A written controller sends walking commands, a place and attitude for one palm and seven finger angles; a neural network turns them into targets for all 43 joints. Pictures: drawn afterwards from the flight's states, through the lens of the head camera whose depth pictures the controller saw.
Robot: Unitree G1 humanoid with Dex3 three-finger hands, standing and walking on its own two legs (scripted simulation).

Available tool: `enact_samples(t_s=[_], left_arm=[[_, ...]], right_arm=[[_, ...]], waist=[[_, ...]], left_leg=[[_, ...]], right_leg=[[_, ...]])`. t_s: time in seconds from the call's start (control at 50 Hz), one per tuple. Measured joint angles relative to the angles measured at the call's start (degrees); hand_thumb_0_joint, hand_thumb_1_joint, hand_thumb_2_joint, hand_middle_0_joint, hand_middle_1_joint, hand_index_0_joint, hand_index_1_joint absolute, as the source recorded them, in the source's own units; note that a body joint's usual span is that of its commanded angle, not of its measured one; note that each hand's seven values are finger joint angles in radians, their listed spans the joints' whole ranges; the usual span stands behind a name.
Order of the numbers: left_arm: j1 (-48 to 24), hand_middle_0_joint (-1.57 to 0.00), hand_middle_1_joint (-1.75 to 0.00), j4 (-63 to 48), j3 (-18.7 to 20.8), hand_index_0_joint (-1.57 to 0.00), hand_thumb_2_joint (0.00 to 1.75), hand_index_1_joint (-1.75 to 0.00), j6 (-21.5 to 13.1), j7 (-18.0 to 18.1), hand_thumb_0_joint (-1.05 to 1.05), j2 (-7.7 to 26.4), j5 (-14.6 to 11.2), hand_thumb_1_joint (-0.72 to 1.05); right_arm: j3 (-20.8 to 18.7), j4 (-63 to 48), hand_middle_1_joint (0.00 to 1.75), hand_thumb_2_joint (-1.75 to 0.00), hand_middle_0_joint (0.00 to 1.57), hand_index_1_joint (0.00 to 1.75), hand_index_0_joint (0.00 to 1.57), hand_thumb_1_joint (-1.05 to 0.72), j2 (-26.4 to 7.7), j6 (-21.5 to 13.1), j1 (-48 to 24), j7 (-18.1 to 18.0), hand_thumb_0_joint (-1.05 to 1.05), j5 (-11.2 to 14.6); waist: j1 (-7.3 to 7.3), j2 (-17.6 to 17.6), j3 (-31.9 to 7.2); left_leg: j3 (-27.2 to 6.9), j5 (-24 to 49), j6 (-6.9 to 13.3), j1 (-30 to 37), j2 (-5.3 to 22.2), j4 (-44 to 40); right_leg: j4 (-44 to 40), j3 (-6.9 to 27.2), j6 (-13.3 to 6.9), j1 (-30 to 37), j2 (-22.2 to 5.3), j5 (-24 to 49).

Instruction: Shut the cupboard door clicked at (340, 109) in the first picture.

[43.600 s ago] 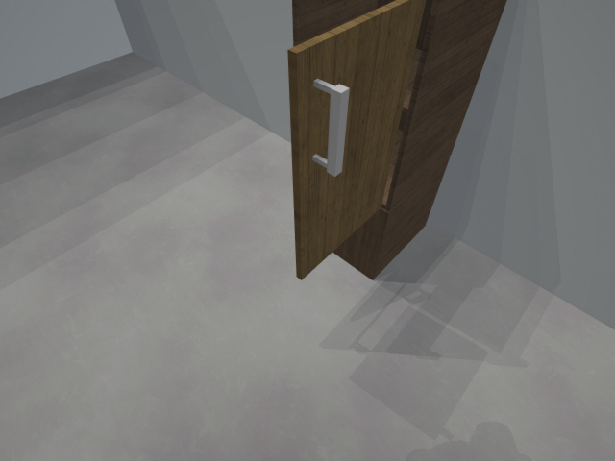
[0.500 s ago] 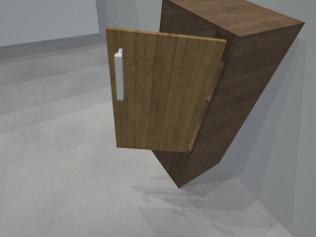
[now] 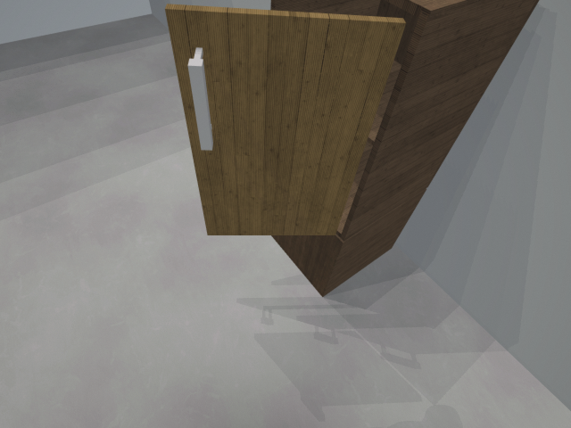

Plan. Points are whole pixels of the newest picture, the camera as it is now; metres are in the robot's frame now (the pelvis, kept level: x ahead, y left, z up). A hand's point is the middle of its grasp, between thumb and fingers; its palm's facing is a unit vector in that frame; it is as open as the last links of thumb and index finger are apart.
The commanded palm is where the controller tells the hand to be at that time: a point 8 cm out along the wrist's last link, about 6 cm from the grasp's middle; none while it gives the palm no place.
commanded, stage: come to a stop and stand still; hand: left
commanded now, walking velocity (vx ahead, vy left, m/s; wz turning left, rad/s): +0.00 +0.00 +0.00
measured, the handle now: (203, 102) +0.60 +0.18 +0.11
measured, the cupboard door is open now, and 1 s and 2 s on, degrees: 56 56 56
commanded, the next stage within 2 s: look again from close up in 0.02 s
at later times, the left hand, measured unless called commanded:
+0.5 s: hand out of the picture +0.07 +0.13 -0.18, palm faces +0.04 -0.97 -0.25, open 7.3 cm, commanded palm none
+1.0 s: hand out of the picture +0.03 +0.15 -0.20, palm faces +0.09 -0.98 -0.18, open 7.4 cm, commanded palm none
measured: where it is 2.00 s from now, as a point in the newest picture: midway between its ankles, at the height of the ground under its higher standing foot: outside the picture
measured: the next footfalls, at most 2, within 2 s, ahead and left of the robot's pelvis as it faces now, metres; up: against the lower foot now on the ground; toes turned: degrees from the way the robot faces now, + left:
right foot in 0.14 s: +0.02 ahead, -0.16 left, +0.00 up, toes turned -1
right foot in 1.30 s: +0.22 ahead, -0.15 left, +0.00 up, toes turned -3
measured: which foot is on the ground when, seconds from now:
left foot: down 0.00-1.00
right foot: up 0.00-0.12, down 0.14-0.98, up 1.00-1.00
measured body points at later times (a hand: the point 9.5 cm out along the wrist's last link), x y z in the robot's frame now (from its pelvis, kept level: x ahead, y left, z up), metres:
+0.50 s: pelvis +0.05 -0.05 -0.01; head +0.05 -0.07 +0.44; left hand +0.07 +0.18 -0.16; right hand +0.07 -0.27 -0.18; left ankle +0.03 +0.10 -0.74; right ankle -0.02 -0.16 -0.74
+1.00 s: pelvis +0.07 -0.03 -0.02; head +0.08 -0.01 +0.43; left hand +0.03 +0.20 -0.19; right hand +0.10 -0.26 -0.17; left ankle +0.03 +0.09 -0.74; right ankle -0.02 -0.15 -0.74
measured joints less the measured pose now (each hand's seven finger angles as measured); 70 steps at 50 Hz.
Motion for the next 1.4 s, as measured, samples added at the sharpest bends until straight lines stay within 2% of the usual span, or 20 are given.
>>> enact_samples(t_s=[0.08,0.14,0.18,0.22,0.28,0.5,0.76,0.82,0.92,0.96,1.0,1.06,1.1,1.16,1.22,1.26,1.3,1.32,1.34,1.4], left_arm=[[-2.2,-0.2,-0.3,-0.6,0.4,-0.2,0.9,-0.3,-0.3,0.2,0.03,1.4,-0.4,0.94],[-2.5,-0.2,-0.3,-1.0,0.1,-0.2,0.9,-0.3,-1.6,0.6,0.02,1.7,-0.4,0.94],[-1.8,-0.19,-0.3,-1.3,-0.8,-0.2,0.9,-0.3,-2.2,1.1,0.02,0.6,-0.3,0.93],[-0.5,-0.2,-0.3,-1.3,-1.7,-0.2,0.9,-0.3,-2.4,1.0,0.02,-0.3,-0.3,0.93],[0.8,-0.2,-0.3,-1.0,-1.9,-0.2,0.9,-0.3,-2.4,1.1,0.01,-1.1,-0.4,0.92],[1.5,-0.2,-0.3,-1.6,-1.5,-0.2,0.9,-0.3,-3.3,1.4,0.01,-0.7,-0.7,0.91],[2.6,-0.2,-0.3,-1.2,-1.3,-0.2,0.9,-0.3,-2.4,1.2,0.01,0.4,-0.5,0.9],[3.0,-0.2,-0.3,-1.2,-1.1,-0.2,0.9,-0.3,-2.2,1.0,0.01,0.6,-0.3,0.9],[4.8,-0.2,-0.3,-1.6,-0.3,-0.2,0.9,-0.3,-2.1,0.3,0.01,1.0,0.1,0.9],[5.9,-0.2,-0.3,-1.4,0.1,-0.2,0.9,-0.3,-2.1,0.3,0.01,1.6,0.2,0.9],[6.9,-0.2,-0.3,-0.7,0.2,-0.2,0.9,-0.3,-1.7,0.2,0.01,2.0,0.1,0.9],[6.4,-0.2,-0.3,0.5,0.3,-0.2,0.9,-0.3,-0.9,0.0,0.01,2.2,-0.1,0.91],[4.8,-0.2,-0.3,0.0,0.6,-0.2,0.9,-0.3,-0.9,-0.2,0.01,2.5,-0.2,0.91],[1.5,-0.2,-0.3,-2.2,1.0,-0.2,0.9,-0.3,-1.0,-0.9,0.01,2.5,-0.4,0.91],[-1.7,-0.19,-0.3,-4.2,1.0,-0.2,0.9,-0.3,-1.5,-1.4,0.01,1.7,-0.4,0.91],[-3.2,-0.19,-0.3,-5.2,0.9,-0.2,0.9,-0.3,-2.1,-1.5,0.01,1.2,-0.4,0.91],[-3.7,-0.19,-0.3,-6.1,0.9,-0.2,0.9,-0.3,-3.2,-1.6,0.01,1.2,-0.3,0.91],[-3.9,-0.2,-0.3,-6.3,0.9,-0.2,0.9,-0.3,-4.0,-1.4,0.01,1.3,-0.2,0.91],[-4.2,-0.2,-0.3,-6.2,0.9,-0.2,0.9,-0.3,-4.4,-1.0,0.01,0.9,-0.2,0.91],[-3.6,-0.2,-0.3,-5.8,0.6,-0.2,0.9,-0.3,-4.3,-0.5,0.01,-0.6,-0.3,0.91]], right_arm=[[0.3,0.7,0.3,-0.9,0.2,0.3,0.2,-0.91,1.4,0.1,-0.8,0.2,0.0,0.1],[0.3,1.6,0.3,-0.9,0.21,0.3,0.2,-0.92,1.1,1.0,-1.3,0.3,0.01,0.3],[-0.3,0.8,0.3,-0.9,0.21,0.3,0.2,-0.93,-1.0,2.0,-1.8,1.4,0.02,0.4],[-0.9,-0.6,0.3,-0.9,0.21,0.3,0.2,-0.93,-3.0,2.0,-1.8,2.1,0.02,0.3],[-1.1,-2.3,0.3,-0.9,0.2,0.3,0.2,-0.93,-4.8,1.2,-1.3,2.2,0.02,0.3],[-0.1,-2.6,0.3,-0.9,0.2,0.3,0.19,-0.93,-5.7,0.3,-3.9,0.9,0.01,0.7],[0.4,-2.1,0.3,-0.9,0.2,0.3,0.19,-0.92,-4.9,0.6,-6.9,0.6,0.0,1.0],[0.4,-1.9,0.3,-0.9,0.2,0.3,0.19,-0.92,-4.8,0.7,-6.5,0.7,0.0,0.9],[-0.1,-1.6,0.3,-0.9,0.2,0.3,0.19,-0.92,-4.9,1.2,-3.9,1.5,0.0,0.5],[-0.1,-1.3,0.3,-0.9,0.2,0.3,0.19,-0.92,-4.4,1.2,-3.1,1.7,0.0,0.5],[-0.1,-1.5,0.3,-0.9,0.2,0.3,0.19,-0.92,-3.8,0.0,-2.4,1.8,0.0,0.2],[0.0,-2.1,0.3,-0.9,0.2,0.3,0.19,-0.91,-3.0,-1.9,-0.6,1.1,0.0,-0.1],[0.2,-2.0,0.3,-0.9,0.2,0.3,0.19,-0.91,-2.3,-2.3,1.0,0.8,0.0,-0.1],[0.4,-0.8,0.3,-0.9,0.2,0.3,0.19,-0.91,-1.5,-2.1,2.9,0.8,0.0,-0.2],[0.2,0.2,0.3,-0.9,0.2,0.3,0.2,-0.91,-1.4,-1.6,4.1,1.0,0.0,-0.3],[-0.1,0.7,0.3,-0.9,0.2,0.3,0.2,-0.91,-1.7,-1.1,4.6,1.1,0.0,-0.3],[-0.3,0.9,0.3,-0.9,0.2,0.3,0.2,-0.91,-1.8,-0.7,5.5,1.4,0.0,-0.1],[-0.4,0.9,0.3,-0.9,0.21,0.3,0.2,-0.91,-1.9,-0.4,5.8,1.6,0.0,0.1],[-0.5,1.1,0.3,-0.9,0.21,0.3,0.2,-0.91,-2.3,0.2,5.3,1.7,0.0,0.3],[-1.5,0.7,0.3,-0.9,0.2,0.3,0.2,-0.91,-3.6,1.4,2.7,2.1,0.0,0.1]], waist=[[-0.23,0.6,-0.6],[0.47,0.8,-1.1],[0.47,3.9,-1.4],[-0.57,6.2,-2.0],[-1.41,7.3,-3.1],[0.59,5.8,-3.5],[1.63,3.3,-2.6],[1.66,3.2,-2.7],[1.65,2.9,-3.0],[2.22,1.4,-2.9],[2.25,-0.1,-3.0],[0.94,0.5,-2.7],[0.25,1.0,-2.1],[0.19,1.9,-1.1],[-0.09,3.5,-0.1],[-0.46,4.5,0.3],[-0.55,4.6,-0.1],[-0.34,4.2,-0.3],[-0.28,4.8,-0.1],[-0.42,6.2,-0.4]], left_leg=[[-0.8,1.0,-1.0,0.3,0.4,-1.5],[-0.9,-0.8,-2.1,-1.0,0.2,1.6],[-1.9,-4.0,-2.4,-3.1,1.8,6.7],[-3.0,-5.4,-2.7,-4.0,2.5,9.4],[-3.4,-7.5,-3.2,-3.6,2.4,11.3],[-3.1,-8.5,-4.5,1.0,2.9,8.7],[-3.0,-8.1,-5.1,2.8,3.8,6.8],[-3.3,-8.5,-4.8,2.4,3.8,7.7],[-2.6,-12.2,-1.8,0.1,3.7,13.3],[-2.0,-12.6,-2.7,0.9,2.8,13.4],[-0.9,-13.1,-2.8,1.5,1.8,13.2],[-0.4,-13.0,-1.6,2.7,1.9,11.4],[-0.7,-11.8,-1.5,3.9,1.9,8.8],[-1.1,-9.8,-1.9,5.9,1.8,4.4],[-1.6,-9.0,-2.4,7.4,2.0,2.0],[-1.9,-9.8,-3.1,7.9,2.4,2.4],[-2.0,-12.5,-3.5,7.3,2.5,6.0],[-1.5,-14.7,-2.7,5.7,2.6,10.7],[-1.9,-18.0,-1.8,3.2,3.1,17.8],[-2.1,-18.3,-0.6,-5.0,4.1,35.8]], right_leg=[[-9.5,0.4,0.7,1.7,-1.1,2.4],[-20.5,1.3,1.4,5.8,-2.0,8.6],[-19.5,0.8,1.8,5.4,-0.2,8.4],[-17.7,0.2,1.5,5.2,0.7,6.8],[-15.6,-0.2,1.2,5.6,0.6,4.5],[-16.0,0.0,0.0,9.0,1.0,2.5],[-18.6,0.1,-0.6,11.1,2.0,3.4],[-18.6,-0.2,-0.5,11.2,2.0,3.3],[-17.2,-2.2,0.0,11.9,1.5,1.2],[-15.9,-1.9,0.6,12.1,0.3,-0.1],[-10.8,-1.3,0.1,10.1,-0.9,-1.7],[6.9,-0.9,-1.2,2.0,0.3,-6.5],[12.4,-1.6,-1.4,-2.8,0.1,-5.3],[10.4,-2.4,-1.1,-7.5,-0.9,-1.3],[2.1,-2.9,-0.8,-8.7,-1.4,1.8],[-5.4,-3.4,-0.9,-7.2,-1.1,4.9],[-13.5,-3.6,-1.1,-3.7,-0.8,7.7],[-14.2,-3.6,-1.6,-3.6,-1.0,12.1],[-12.3,-4.3,-2.1,-3.9,-0.6,12.6],[-12.7,-6.2,-2.9,-1.4,0.7,10.2]])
